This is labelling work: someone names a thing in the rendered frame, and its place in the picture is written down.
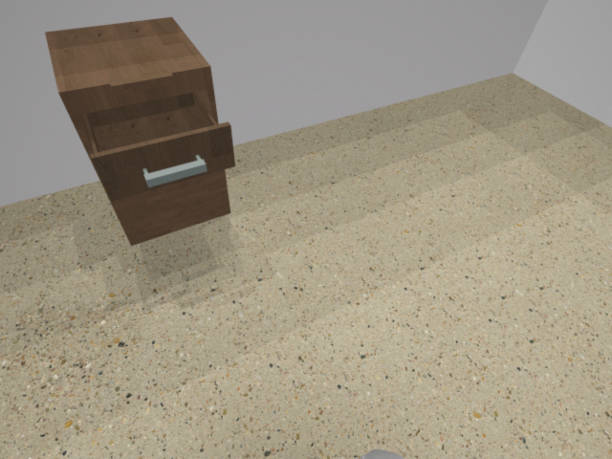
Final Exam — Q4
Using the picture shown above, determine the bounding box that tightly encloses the drawer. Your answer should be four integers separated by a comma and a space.
83, 92, 235, 202

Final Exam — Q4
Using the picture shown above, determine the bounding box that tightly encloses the cabinet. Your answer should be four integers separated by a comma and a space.
45, 17, 230, 246

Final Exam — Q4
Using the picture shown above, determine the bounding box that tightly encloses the handle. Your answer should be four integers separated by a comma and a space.
143, 155, 207, 187
109, 72, 175, 96

